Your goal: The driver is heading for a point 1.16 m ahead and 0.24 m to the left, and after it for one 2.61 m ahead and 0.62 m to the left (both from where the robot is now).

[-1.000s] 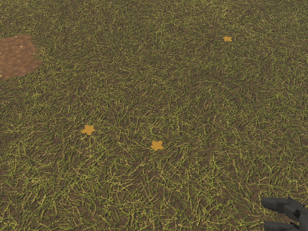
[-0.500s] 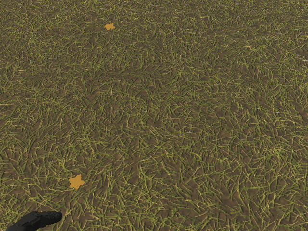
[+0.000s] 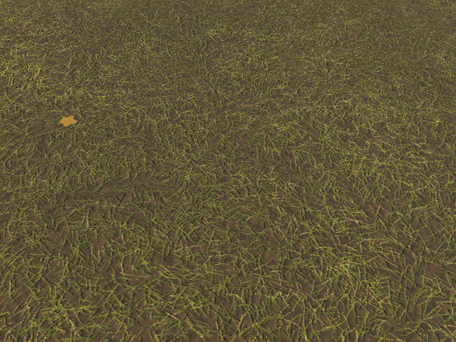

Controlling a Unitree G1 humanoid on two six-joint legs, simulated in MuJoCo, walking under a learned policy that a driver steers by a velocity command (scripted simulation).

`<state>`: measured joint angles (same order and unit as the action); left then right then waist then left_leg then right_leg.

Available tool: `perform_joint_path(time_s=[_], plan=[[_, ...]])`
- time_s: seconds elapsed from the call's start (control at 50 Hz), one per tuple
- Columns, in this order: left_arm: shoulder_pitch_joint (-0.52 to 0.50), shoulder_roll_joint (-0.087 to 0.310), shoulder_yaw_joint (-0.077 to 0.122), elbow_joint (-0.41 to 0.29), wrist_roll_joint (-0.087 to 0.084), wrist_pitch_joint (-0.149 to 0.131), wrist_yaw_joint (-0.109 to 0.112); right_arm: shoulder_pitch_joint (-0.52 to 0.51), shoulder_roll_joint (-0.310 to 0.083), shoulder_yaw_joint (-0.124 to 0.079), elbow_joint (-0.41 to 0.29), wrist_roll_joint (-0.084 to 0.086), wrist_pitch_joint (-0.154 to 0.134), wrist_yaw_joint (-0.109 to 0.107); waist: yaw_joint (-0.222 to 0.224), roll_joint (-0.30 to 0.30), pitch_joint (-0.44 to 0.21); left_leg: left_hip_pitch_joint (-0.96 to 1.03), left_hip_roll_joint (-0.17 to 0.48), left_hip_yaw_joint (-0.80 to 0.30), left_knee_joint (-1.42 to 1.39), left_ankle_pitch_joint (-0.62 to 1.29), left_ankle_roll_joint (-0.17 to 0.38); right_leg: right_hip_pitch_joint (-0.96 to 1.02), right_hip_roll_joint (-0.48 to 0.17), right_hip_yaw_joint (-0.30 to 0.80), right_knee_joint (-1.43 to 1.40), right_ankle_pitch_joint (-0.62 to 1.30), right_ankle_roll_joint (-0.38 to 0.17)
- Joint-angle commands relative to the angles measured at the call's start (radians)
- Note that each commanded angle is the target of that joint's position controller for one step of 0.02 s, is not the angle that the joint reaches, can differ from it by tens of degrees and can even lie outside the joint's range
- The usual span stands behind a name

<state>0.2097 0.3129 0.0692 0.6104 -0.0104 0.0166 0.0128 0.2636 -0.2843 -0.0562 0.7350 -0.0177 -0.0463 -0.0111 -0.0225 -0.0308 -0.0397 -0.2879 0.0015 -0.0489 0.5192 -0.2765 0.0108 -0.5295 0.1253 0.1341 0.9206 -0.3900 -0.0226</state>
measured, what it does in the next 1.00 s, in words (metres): walks ahead: right foot, then left foot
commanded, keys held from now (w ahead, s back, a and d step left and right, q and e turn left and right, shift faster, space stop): w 0.86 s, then w+q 0.14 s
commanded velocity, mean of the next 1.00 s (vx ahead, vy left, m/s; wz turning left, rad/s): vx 0.46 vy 0.00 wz -0.06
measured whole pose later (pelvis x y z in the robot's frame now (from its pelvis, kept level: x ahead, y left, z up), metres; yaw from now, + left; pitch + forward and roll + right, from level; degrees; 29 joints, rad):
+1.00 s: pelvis +0.47 -0.03 +0.00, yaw -1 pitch +1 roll +0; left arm 0.24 0.30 0.04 0.75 0.00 -0.08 0.00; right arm 0.27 -0.28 -0.04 0.75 0.00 -0.07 0.03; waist -0.02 -0.03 0.04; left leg -0.29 -0.07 0.02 0.41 -0.14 0.08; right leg -0.50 -0.07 0.04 1.11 -0.33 -0.01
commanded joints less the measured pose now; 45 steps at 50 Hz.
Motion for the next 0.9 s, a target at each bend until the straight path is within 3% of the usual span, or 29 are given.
perform_joint_path(time_s=[0.02,0.06,0.16,0.22,0.26,0.3,0.32,0.34,0.36,0.38,0.4,0.42,0.44,0.46,0.52,0.6,0.66,0.72,0.76,0.78,0.8,0.82,0.84,0.86,0.88,0.9], plan=[[-0.011,0.094,0.031,-0.056,0.007,-0.036,-0.01,0.002,-0.132,-0.032,-0.05,0.017,-0.022,-0.01,0.004,0.179,0.084,0.192,0.255,-0.355,-0.331,-0.272,0.154,-0.295,-0.086,0.013,0.158,0.094,0.033],[-0.049,0.065,0.021,-0.059,0.003,-0.05,-0.019,0.037,-0.131,-0.03,-0.036,0.012,-0.028,-0.009,-0.012,0.172,0.092,0.181,0.227,-0.264,-0.352,-0.172,0.154,-0.271,-0.108,-0.043,0.129,0.171,0.041],[-0.182,0.005,-0.009,-0.089,-0.005,-0.075,-0.035,0.094,-0.173,-0.039,-0.008,0.028,-0.023,-0.003,-0.071,0.198,0.095,0.146,0.203,-0.124,-0.356,0.025,0.153,-0.091,-0.145,-0.143,-0.194,0.245,0.054],[-0.203,0.023,-0.006,-0.091,-0.016,-0.084,-0.047,0.131,-0.202,-0.045,0.013,0.04,-0.019,0.009,-0.083,0.206,0.102,0.139,0.231,-0.122,-0.331,0.04,0.164,0.015,-0.131,-0.168,-0.314,0.201,0.038],[-0.175,0.04,-0.001,-0.085,-0.022,-0.089,-0.053,0.134,-0.209,-0.046,0.021,0.051,-0.012,0.015,-0.055,0.206,0.101,0.135,0.26,-0.144,-0.304,0.046,0.161,0.103,-0.126,-0.172,-0.394,0.203,0.005],[-0.037,0.08,0.022,-0.037,-0.019,-0.087,-0.044,0.126,-0.189,-0.037,0.027,0.049,-0.009,0.014,0.029,0.169,0.038,0.092,0.228,-0.096,-0.178,0.228,0.124,0.342,-0.097,-0.188,-0.473,0.226,-0.036],[0.1,0.125,0.043,-0.009,-0.015,-0.085,-0.031,0.113,-0.143,-0.02,0.023,0.04,-0.016,0.015,0.103,0.113,-0.055,0.013,0.168,-0.018,0.033,0.282,0.08,0.55,-0.172,-0.1,-0.481,0.225,-0.073],[0.236,0.234,0.066,0.006,0.013,-0.075,-0.021,0.125,-0.058,0.009,-0.032,0.02,-0.036,0.014,0.135,-0.143,-0.201,-0.331,0.047,0.098,0.428,0.06,-0.007,0.885,-0.431,0.284,-0.504,0.132,-0.196],[0.29,0.223,0.062,0.025,0.008,-0.077,-0.027,0.104,-0.084,0.004,-0.044,0.032,-0.057,0.007,0.152,-0.241,-0.235,-0.49,-0.001,0.0,0.635,-0.276,-0.019,0.877,-0.517,0.564,-0.63,-0.002,-0.282],[0.235,0.165,0.038,0.028,0.003,-0.083,-0.032,0.067,-0.157,-0.018,-0.051,0.053,-0.066,0.013,0.135,-0.168,-0.121,-0.569,0.062,-0.033,0.726,-0.225,-0.005,0.794,-0.495,0.476,-0.644,-0.057,-0.262],[0.18,0.123,0.024,0.023,0.003,-0.086,-0.034,0.027,-0.156,-0.018,-0.053,0.057,-0.067,0.017,0.111,-0.126,-0.046,-0.566,0.098,-0.015,0.718,-0.138,0.01,0.694,-0.445,0.358,-0.656,-0.032,-0.235],[0.129,0.098,0.015,0.021,0.007,-0.087,-0.037,0.006,-0.14,-0.017,-0.05,0.042,-0.066,0.019,0.088,-0.081,0.011,-0.55,0.118,-0.006,0.673,-0.065,0.01,0.602,-0.401,0.281,-0.689,0.033,-0.225],[0.091,0.075,0.007,0.019,0.013,-0.09,-0.038,0.003,-0.132,-0.02,-0.048,0.03,-0.059,0.02,0.06,-0.084,0.045,-0.506,0.139,-0.011,0.628,-0.012,0.006,0.524,-0.37,0.22,-0.716,0.133,-0.216],[0.068,0.069,0.006,0.02,0.015,-0.093,-0.038,0.017,-0.114,-0.017,-0.042,0.029,-0.052,0.025,0.036,-0.093,0.055,-0.463,0.145,-0.008,0.605,0.024,-0.001,0.472,-0.35,0.175,-0.742,0.203,-0.213],[0.066,0.082,0.012,0.045,0.009,-0.107,-0.032,-0.006,-0.082,-0.009,-0.044,0.021,-0.036,0.028,0.013,-0.055,0.071,-0.455,0.14,0.009,0.506,0.12,-0.032,0.422,-0.332,0.071,-0.777,0.396,-0.224],[0.109,0.111,0.019,0.087,0.002,-0.103,-0.019,-0.162,-0.041,0.012,-0.084,0.023,-0.046,0.039,0.058,-0.036,0.106,-0.384,0.103,0.037,0.203,0.333,-0.033,0.386,-0.296,-0.035,-0.789,0.452,-0.189],[0.174,0.138,0.026,0.127,-0.011,-0.099,-0.014,-0.261,-0.046,0.015,-0.116,0.034,-0.053,0.055,0.091,-0.026,0.126,-0.339,0.075,0.042,0.081,0.403,-0.014,0.422,-0.325,-0.035,-0.789,0.406,-0.18],[0.2,0.147,0.03,0.159,-0.016,-0.087,-0.011,-0.301,-0.069,0.008,-0.141,0.033,-0.056,0.069,0.082,-0.022,0.129,-0.349,0.062,0.029,0.014,0.338,0.025,0.54,-0.371,-0.027,-0.736,0.47,-0.158],[0.199,0.162,0.035,0.169,-0.013,-0.075,-0.007,-0.265,-0.092,-0.001,-0.139,0.03,-0.055,0.07,0.051,-0.04,0.092,-0.27,0.03,0.055,-0.001,0.252,0.052,0.596,-0.375,-0.033,-0.657,0.658,-0.137],[0.189,0.172,0.037,0.171,-0.01,-0.069,-0.004,-0.194,-0.115,-0.014,-0.124,0.028,-0.054,0.065,0.008,-0.054,0.037,-0.157,-0.004,0.088,-0.007,0.221,0.073,0.605,-0.357,-0.051,-0.557,0.838,-0.122],[0.185,0.157,0.029,0.17,-0.005,-0.062,-0.001,-0.048,-0.155,-0.037,-0.085,0.026,-0.05,0.055,-0.067,-0.044,-0.061,0.054,-0.021,0.108,-0.012,0.236,0.105,0.555,-0.309,-0.089,-0.372,0.931,-0.095],[0.201,0.111,0.008,0.148,0.019,-0.062,0.004,0.13,-0.223,-0.055,-0.055,0.018,-0.045,0.043,-0.125,0.048,-0.216,0.38,0.15,-0.078,0.042,0.288,0.166,0.344,-0.255,-0.121,-0.064,0.663,-0.06],[0.366,-0.031,-0.034,0.142,0.011,-0.082,-0.012,0.174,-0.295,-0.067,-0.033,0.019,-0.044,0.05,-0.039,0.327,-0.378,0.729,0.388,-0.59,-0.066,0.014,0.341,-0.053,-0.061,-0.095,0.306,-0.11,0.007],[0.277,0.078,-0.012,0.157,-0.01,-0.101,-0.017,0.188,-0.19,-0.044,-0.037,0.031,-0.042,0.048,-0.1,0.234,-0.365,0.707,0.372,-0.705,-0.193,-0.154,0.307,-0.163,-0.089,0.024,0.398,-0.185,-0.003],[0.149,0.133,0.005,0.111,-0.032,-0.113,-0.021,0.11,-0.167,-0.032,-0.042,0.032,-0.041,0.044,-0.091,0.182,-0.183,0.569,0.333,-0.56,-0.219,-0.13,0.261,-0.233,-0.142,-0.014,0.4,-0.104,-0.01],[0.082,0.122,-0.001,0.092,-0.023,-0.121,-0.015,0.039,-0.157,-0.027,-0.052,0.026,-0.039,0.042,-0.061,0.091,-0.087,0.413,0.293,-0.459,-0.236,-0.02,0.242,-0.212,-0.187,-0.046,0.349,-0.016,-0.012]])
